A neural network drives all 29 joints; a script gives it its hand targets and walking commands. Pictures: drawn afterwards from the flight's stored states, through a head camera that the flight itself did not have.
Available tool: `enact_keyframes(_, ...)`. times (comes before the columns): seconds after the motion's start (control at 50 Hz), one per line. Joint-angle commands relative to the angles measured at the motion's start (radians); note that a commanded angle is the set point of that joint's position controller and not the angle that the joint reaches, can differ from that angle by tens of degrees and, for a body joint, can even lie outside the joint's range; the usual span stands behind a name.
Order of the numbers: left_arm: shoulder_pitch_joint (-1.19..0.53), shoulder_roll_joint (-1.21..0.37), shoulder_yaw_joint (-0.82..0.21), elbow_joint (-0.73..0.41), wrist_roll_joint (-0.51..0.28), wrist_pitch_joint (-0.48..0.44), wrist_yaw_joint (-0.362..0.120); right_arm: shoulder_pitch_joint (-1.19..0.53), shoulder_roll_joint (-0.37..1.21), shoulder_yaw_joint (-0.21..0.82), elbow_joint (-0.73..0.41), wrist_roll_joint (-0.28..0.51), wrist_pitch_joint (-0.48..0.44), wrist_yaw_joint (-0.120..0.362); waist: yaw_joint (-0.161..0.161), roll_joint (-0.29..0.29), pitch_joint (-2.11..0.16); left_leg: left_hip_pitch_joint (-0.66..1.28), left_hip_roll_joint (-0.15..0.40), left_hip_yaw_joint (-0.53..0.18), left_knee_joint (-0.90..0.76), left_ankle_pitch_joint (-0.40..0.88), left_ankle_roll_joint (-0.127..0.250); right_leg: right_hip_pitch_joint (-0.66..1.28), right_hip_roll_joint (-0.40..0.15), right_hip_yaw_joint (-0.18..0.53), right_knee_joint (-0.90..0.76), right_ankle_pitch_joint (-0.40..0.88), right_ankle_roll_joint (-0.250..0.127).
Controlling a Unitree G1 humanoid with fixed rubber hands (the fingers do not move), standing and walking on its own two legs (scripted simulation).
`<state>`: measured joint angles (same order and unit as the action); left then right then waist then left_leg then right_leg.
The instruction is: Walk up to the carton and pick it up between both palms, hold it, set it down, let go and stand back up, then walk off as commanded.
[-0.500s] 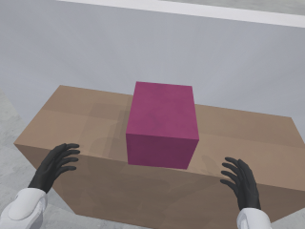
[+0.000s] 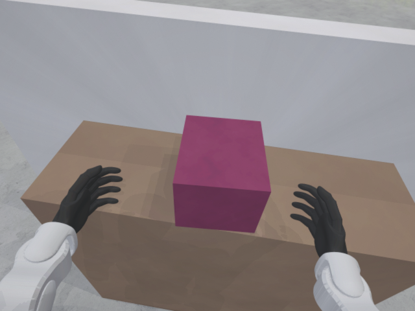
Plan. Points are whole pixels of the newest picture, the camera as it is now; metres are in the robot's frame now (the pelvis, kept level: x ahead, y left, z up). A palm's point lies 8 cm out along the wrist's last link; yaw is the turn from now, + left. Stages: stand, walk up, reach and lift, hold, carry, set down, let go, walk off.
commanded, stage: reach and lift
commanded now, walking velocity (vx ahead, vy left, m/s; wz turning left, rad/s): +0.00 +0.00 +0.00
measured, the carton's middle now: (219, 172) +0.39 -0.03 +0.06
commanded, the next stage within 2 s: none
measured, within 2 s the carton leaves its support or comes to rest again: neither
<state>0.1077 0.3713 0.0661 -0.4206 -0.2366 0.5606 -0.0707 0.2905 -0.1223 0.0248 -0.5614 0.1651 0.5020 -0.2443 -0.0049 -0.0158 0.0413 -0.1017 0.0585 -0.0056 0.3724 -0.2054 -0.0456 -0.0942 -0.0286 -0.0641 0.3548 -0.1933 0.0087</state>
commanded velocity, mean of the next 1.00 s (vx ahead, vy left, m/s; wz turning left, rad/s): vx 0.00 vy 0.00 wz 0.00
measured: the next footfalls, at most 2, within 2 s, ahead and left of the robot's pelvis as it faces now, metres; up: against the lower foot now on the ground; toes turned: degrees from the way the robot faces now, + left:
none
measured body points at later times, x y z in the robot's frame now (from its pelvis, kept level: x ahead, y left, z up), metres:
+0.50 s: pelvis +0.01 +0.00 +0.00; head +0.01 +0.01 +0.45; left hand +0.33 +0.21 +0.15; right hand +0.30 -0.17 +0.14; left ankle +0.00 +0.15 -0.75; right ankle +0.00 -0.13 -0.75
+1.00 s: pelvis +0.00 +0.00 +0.00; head +0.00 +0.01 +0.45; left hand +0.41 +0.18 +0.19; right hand +0.37 -0.17 +0.17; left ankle +0.00 +0.15 -0.75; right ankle +0.00 -0.13 -0.75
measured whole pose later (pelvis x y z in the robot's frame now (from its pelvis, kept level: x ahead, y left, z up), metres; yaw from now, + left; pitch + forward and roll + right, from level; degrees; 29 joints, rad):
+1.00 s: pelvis +0.00 +0.00 +0.00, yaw +0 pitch -3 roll +0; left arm -0.68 0.37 0.08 0.23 -0.24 0.73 -0.07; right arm -0.54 -0.12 0.00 0.16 0.22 0.51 -0.33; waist -0.05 -0.02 0.04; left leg -0.10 0.06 -0.01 0.37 -0.21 -0.05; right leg -0.09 -0.03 -0.06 0.35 -0.20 0.01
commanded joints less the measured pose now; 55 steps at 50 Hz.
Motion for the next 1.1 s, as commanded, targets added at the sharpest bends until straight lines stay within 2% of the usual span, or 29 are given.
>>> enact_keyframes(0.0, -0.339, 0.094, 0.107, -0.075, -0.008, 0.047, 0.001, -0.322, -0.048, -0.083, -0.035, 0.107, 0.019, -0.037, -0.038, 0.049, -0.094, -0.079, -0.035, 0.099, -0.148, -0.013, 0.038, 0.132, 0.001, 0.124, -0.074, 0.113, -0.008)
enact_keyframes(0.12, -0.463, 0.095, 0.108, -0.133, -0.015, 0.075, -0.001, -0.452, -0.063, -0.102, -0.012, 0.131, 0.031, -0.060, -0.080, 0.062, -0.176, -0.051, -0.039, 0.091, -0.118, 0.110, 0.022, 0.168, 0.010, 0.120, -0.042, 0.290, 0.005)
enact_keyframes(0.24, -0.532, 0.087, 0.108, -0.072, -0.006, 0.115, -0.004, -0.540, -0.090, -0.120, 0.036, 0.144, 0.023, -0.075, -0.101, 0.049, -0.219, -0.018, -0.047, 0.083, -0.087, 0.207, 0.015, 0.188, 0.017, 0.104, -0.024, 0.423, 0.017)
enact_keyframes(0.36, -0.636, 0.102, 0.124, 0.026, 0.018, 0.163, -0.011, -0.664, -0.115, -0.135, 0.121, 0.158, 0.033, -0.093, -0.116, 0.041, -0.222, -0.029, -0.050, 0.078, -0.084, 0.200, 0.016, 0.203, 0.016, 0.098, -0.025, 0.446, 0.027)
enact_keyframes(0.46, -0.787, 0.126, 0.110, 0.060, 0.010, 0.159, -0.001, -0.801, -0.115, -0.157, 0.186, 0.148, 0.031, -0.096, -0.141, 0.045, -0.260, -0.051, -0.052, 0.071, -0.080, 0.171, 0.020, 0.196, 0.021, 0.090, -0.020, 0.417, 0.028)
enact_keyframes(0.62, -0.996, 0.140, 0.077, 0.254, 0.013, 0.149, 0.007, -1.007, -0.113, -0.176, 0.390, 0.122, 0.023, -0.092, -0.179, 0.039, -0.287, -0.074, -0.055, 0.063, -0.085, 0.106, 0.034, 0.185, 0.026, 0.076, -0.029, 0.364, 0.027)
enact_keyframes(0.72, -1.113, 0.149, 0.063, 0.373, 0.022, 0.137, 0.006, -1.142, -0.126, -0.174, 0.490, 0.120, 0.000, -0.094, -0.189, 0.032, -0.332, -0.069, -0.062, 0.060, -0.072, 0.129, 0.036, 0.201, 0.028, 0.063, -0.022, 0.415, 0.036)
enact_keyframes(0.88, -1.273, 0.163, 0.075, 0.500, 0.049, 0.108, 0.020, -1.313, -0.139, -0.151, 0.626, 0.134, -0.042, -0.094, -0.182, 0.036, -0.411, -0.045, -0.071, 0.064, -0.048, 0.220, 0.029, 0.235, 0.033, 0.045, 0.005, 0.569, 0.051)
enact_keyframes(1.08, -1.426, 0.159, 0.037, 0.703, 0.050, 0.069, 0.033, -1.481, -0.142, -0.173, 0.845, 0.119, -0.079, -0.097, -0.208, 0.048, -0.438, -0.026, -0.074, 0.063, -0.044, 0.204, 0.021, 0.200, 0.040, 0.023, -0.008, 0.558, 0.058)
